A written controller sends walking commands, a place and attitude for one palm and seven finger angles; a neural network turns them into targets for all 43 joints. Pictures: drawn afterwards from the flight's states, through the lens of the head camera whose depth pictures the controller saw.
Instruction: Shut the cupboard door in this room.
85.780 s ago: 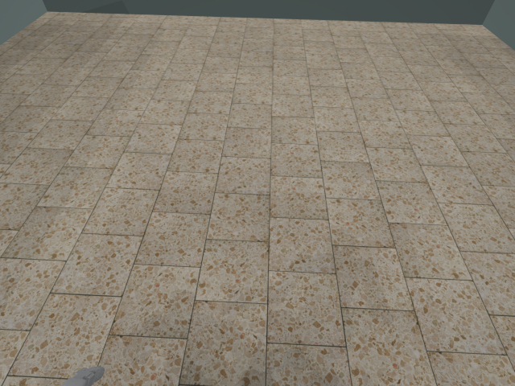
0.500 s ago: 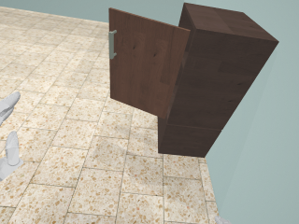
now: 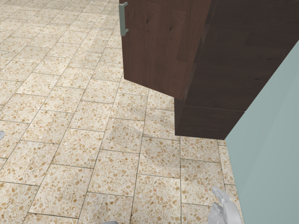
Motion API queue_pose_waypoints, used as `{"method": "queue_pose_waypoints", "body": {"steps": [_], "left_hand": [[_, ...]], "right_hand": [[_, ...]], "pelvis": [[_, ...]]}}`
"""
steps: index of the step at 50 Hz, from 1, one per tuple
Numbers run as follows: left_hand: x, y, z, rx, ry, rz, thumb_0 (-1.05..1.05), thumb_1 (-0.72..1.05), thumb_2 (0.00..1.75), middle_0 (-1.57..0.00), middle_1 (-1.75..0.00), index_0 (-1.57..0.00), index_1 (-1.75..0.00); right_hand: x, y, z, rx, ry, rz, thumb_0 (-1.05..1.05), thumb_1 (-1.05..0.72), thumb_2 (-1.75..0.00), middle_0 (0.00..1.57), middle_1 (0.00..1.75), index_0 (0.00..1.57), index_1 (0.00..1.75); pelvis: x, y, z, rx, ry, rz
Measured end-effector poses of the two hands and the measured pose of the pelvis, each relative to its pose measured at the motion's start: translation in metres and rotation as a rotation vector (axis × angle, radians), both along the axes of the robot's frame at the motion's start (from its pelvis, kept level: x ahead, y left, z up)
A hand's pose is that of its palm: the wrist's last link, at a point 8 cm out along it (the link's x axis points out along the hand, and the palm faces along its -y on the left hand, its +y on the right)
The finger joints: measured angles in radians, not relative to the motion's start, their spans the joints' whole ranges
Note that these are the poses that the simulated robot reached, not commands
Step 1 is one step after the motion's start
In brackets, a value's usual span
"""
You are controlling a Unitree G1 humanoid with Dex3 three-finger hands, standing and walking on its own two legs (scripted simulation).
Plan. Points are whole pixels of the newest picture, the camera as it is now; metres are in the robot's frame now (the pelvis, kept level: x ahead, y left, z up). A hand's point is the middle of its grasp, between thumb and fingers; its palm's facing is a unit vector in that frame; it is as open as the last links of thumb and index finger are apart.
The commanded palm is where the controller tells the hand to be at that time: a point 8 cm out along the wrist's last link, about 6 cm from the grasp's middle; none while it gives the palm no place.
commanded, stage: stop stepping back and stand still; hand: left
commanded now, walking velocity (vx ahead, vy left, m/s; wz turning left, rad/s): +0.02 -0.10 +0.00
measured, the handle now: (124, 19) +1.00 +0.15 +0.06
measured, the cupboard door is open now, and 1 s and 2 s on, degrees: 69 69 69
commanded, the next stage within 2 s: let the arm hang, fingers relaxed in 0.54 s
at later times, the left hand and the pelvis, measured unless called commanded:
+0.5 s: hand (30, 112) +0.28 +0.25 +0.19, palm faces +0.36 -0.78 -0.51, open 7.4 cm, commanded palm +0.21 +0.30 +0.19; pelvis +0.07 +0.00 +0.01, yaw -1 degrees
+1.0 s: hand out of the picture +0.05 +0.21 -0.16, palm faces +0.07 -0.98 -0.18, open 6.9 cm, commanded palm none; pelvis +0.02 +0.02 +0.01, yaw +3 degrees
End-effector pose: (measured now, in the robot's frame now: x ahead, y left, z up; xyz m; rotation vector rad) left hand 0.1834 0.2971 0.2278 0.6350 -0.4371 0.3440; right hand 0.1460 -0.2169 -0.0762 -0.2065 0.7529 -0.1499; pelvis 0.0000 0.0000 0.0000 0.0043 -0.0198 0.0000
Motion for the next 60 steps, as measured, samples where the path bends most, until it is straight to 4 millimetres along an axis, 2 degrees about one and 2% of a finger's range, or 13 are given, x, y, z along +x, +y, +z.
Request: {"method": "queue_pose_waypoints", "body": {"steps": [5,10,15,23,30,33,36,38,41,44,46,53,60], "left_hand": [[-0.002,-0.005,0.002,0.051,0.139,0.046,0.02,0.89,0.90,-0.21,-0.30,-0.21,-0.30],[0.004,0.007,-0.038,-0.097,0.260,0.169,0.01,0.89,0.90,-0.21,-0.30,-0.21,-0.30],[0.033,0.009,-0.065,-0.247,0.247,0.199,0.02,0.89,0.90,-0.21,-0.30,-0.21,-0.30],[0.063,-0.015,-0.021,-0.085,0.107,-0.009,0.02,0.89,0.90,-0.21,-0.30,-0.21,-0.30],[0.054,0.009,-0.022,-0.029,0.206,0.048,0.01,0.88,0.90,-0.21,-0.30,-0.22,-0.30],[0.045,0.020,-0.041,-0.078,0.268,0.089,0.01,0.89,0.90,-0.21,-0.30,-0.21,-0.30],[0.044,0.030,-0.115,-0.214,0.545,0.139,0.01,0.89,0.90,-0.20,-0.30,-0.21,-0.30],[0.032,0.026,-0.179,-0.314,0.787,0.178,0.01,0.90,0.90,-0.20,-0.29,-0.20,-0.30],[-0.009,0.000,-0.263,-0.446,1.139,0.194,0.01,0.90,0.90,-0.19,-0.29,-0.20,-0.30],[-0.063,-0.036,-0.321,-0.570,1.387,0.181,0.01,0.90,0.90,-0.20,-0.29,-0.20,-0.30],[-0.099,-0.054,-0.346,-0.663,1.490,0.202,0.01,0.92,0.90,-0.20,-0.29,-0.20,-0.30],[-0.182,-0.036,-0.363,-0.723,1.662,0.354,-0.01,0.99,0.89,-0.21,-0.30,-0.21,-0.30],[-0.242,-0.026,-0.349,-0.699,1.804,0.453,0.00,0.93,0.90,-0.20,-0.29,-0.20,-0.30]], "right_hand": [[0.020,0.011,-0.005,0.096,0.004,0.023,0.01,-0.90,-0.90,0.21,0.30,0.20,0.30],[0.035,-0.004,-0.015,0.064,0.072,0.008,0.01,-0.90,-0.90,0.21,0.30,0.20,0.30],[0.055,-0.021,-0.006,-0.027,0.089,0.002,0.02,-0.90,-0.90,0.21,0.30,0.20,0.30],[0.087,-0.029,0.028,-0.046,-0.064,-0.041,0.02,-0.90,-0.90,0.20,0.30,0.20,0.30],[0.077,-0.020,0.021,-0.016,-0.015,-0.058,0.01,-0.90,-0.90,0.20,0.30,0.20,0.30],[0.066,-0.014,0.013,-0.007,0.017,-0.034,0.01,-0.90,-0.90,0.20,0.30,0.20,0.30],[0.057,-0.012,-0.007,-0.001,0.073,0.061,0.01,-0.90,-0.90,0.20,0.30,0.20,0.30],[0.048,-0.012,-0.022,0.003,0.115,0.077,0.01,-0.90,-0.90,0.20,0.30,0.20,0.30],[0.027,-0.009,-0.034,0.008,0.183,0.065,0.01,-0.90,-0.90,0.20,0.30,0.20,0.30],[-0.004,-0.004,-0.037,0.000,0.274,0.053,0.01,-0.90,-0.90,0.20,0.30,0.20,0.30],[-0.028,-0.001,-0.037,-0.010,0.348,0.043,0.01,-0.90,-0.90,0.20,0.30,0.20,0.30],[-0.102,0.007,-0.037,-0.016,0.564,-0.012,0.01,-0.90,-0.90,0.20,0.30,0.20,0.30],[-0.141,0.019,-0.047,0.035,0.634,-0.070,0.01,-0.90,-0.90,0.20,0.30,0.20,0.30]], "pelvis": [[0.021,-0.005,0.007,-0.013,0.036,0.002],[0.049,-0.003,0.008,-0.012,0.057,-0.008],[0.062,-0.002,0.010,0.000,0.039,0.007],[0.069,-0.003,0.009,-0.002,0.070,-0.006],[0.068,0.004,0.013,-0.006,0.076,-0.009],[0.064,0.010,0.013,-0.016,0.073,0.001],[0.052,0.020,0.009,-0.020,0.070,0.020],[0.043,0.024,0.004,-0.007,0.071,0.016],[0.033,0.028,0.003,-0.008,0.057,0.021],[0.027,0.027,0.003,0.000,0.037,0.029],[0.023,0.026,0.004,-0.001,0.022,0.034],[0.011,0.025,0.012,-0.024,0.001,0.043],[0.003,0.034,0.017,-0.021,-0.006,0.025]]}}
